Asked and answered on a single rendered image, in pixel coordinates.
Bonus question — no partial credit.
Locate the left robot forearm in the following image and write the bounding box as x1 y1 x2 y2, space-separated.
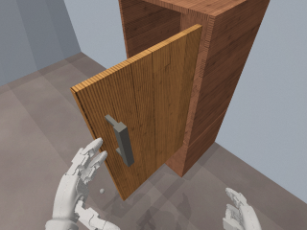
45 218 79 230

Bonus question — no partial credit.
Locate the cupboard door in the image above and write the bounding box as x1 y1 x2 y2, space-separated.
70 24 202 201

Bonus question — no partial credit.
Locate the robot right hand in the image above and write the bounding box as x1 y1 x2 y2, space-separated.
223 188 262 230

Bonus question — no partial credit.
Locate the handle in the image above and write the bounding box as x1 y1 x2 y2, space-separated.
105 114 134 167

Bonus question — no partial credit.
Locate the robot left hand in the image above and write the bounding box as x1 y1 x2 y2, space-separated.
52 137 121 230

